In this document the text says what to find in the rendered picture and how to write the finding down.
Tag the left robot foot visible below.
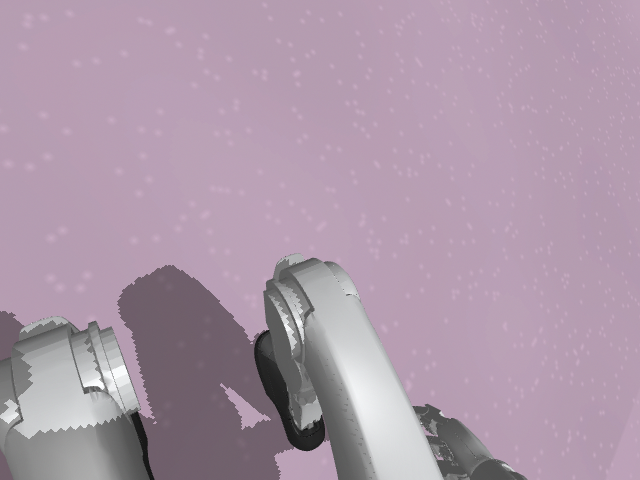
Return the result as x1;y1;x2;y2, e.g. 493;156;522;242
131;411;155;480

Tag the right robot arm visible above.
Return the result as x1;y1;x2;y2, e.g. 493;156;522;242
470;459;528;480

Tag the right robot hand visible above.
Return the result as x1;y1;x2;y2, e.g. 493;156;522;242
413;404;494;480

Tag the right robot foot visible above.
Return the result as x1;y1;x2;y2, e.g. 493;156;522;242
254;330;325;451

